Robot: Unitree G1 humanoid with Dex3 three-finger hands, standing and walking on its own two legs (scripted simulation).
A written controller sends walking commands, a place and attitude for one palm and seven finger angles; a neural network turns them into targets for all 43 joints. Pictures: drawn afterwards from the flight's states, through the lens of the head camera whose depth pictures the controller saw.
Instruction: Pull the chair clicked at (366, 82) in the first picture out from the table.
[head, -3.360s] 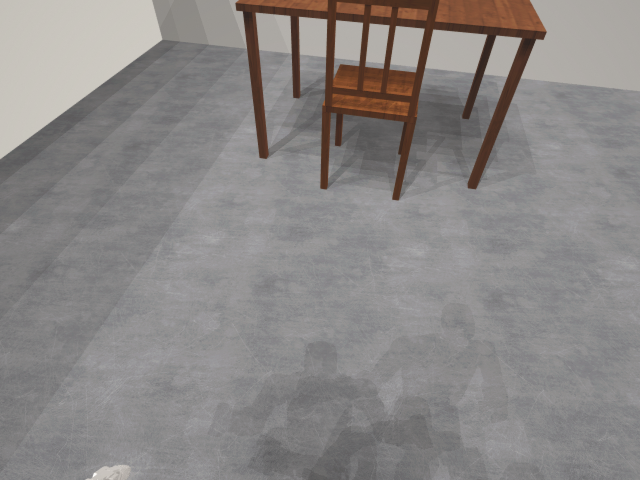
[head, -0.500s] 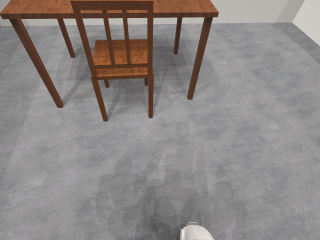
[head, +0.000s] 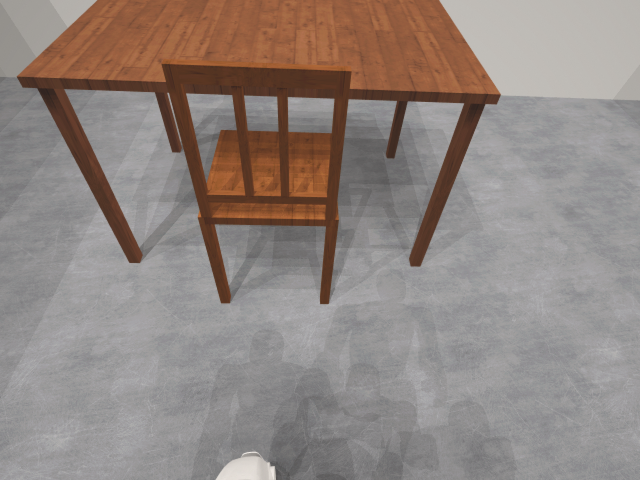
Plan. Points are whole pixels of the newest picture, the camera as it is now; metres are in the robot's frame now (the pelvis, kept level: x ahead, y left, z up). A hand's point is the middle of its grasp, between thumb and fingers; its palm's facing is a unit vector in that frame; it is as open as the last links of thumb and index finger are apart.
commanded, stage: take the last steps up to it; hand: left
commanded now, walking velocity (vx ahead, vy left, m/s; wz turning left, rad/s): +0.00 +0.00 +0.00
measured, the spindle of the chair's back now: (244, 145) +0.81 +0.24 -0.07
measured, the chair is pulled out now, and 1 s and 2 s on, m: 0.00 0.00 0.00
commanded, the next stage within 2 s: come to a stop and stand still in 0.92 s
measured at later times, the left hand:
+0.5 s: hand (202, 433) +0.21 +0.19 -0.15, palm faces +0.06 -0.97 -0.23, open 7.3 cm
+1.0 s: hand (217, 411) +0.25 +0.18 -0.18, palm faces +0.19 -0.98 -0.12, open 7.4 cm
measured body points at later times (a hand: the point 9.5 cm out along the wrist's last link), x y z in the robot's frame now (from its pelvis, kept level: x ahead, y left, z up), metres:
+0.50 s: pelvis +0.16 +0.00 +0.01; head +0.16 -0.02 +0.45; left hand +0.20 +0.24 -0.14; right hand +0.14 -0.22 -0.16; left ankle +0.14 +0.11 -0.73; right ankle +0.20 -0.11 -0.73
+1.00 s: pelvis +0.33 +0.04 +0.00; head +0.36 +0.07 +0.45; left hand +0.24 +0.23 -0.17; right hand +0.44 -0.18 -0.14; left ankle +0.37 +0.13 -0.73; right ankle +0.24 -0.10 -0.66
